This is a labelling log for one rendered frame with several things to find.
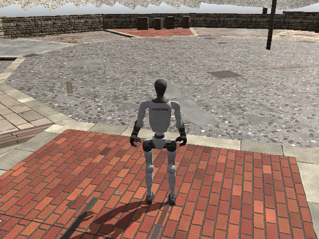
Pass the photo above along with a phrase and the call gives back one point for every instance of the robot left forearm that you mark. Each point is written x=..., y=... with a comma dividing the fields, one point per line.
x=135, y=131

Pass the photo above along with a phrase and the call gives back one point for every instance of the right robot upper arm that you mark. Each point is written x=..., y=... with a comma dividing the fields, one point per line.
x=178, y=116

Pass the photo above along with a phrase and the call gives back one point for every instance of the robot right hand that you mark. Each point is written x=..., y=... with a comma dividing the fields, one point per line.
x=180, y=139

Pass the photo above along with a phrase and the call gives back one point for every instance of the left robot upper arm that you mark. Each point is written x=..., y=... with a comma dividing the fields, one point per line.
x=141, y=114

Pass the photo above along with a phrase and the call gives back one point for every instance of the robot left shin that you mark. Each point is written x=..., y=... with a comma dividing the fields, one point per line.
x=149, y=182

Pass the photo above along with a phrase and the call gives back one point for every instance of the robot right forearm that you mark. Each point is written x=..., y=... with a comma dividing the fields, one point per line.
x=182, y=131

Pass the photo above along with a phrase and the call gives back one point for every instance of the humanoid robot torso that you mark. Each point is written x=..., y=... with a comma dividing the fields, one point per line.
x=159, y=119

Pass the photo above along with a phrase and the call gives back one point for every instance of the robot left hand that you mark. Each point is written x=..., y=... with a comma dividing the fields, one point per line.
x=134, y=139

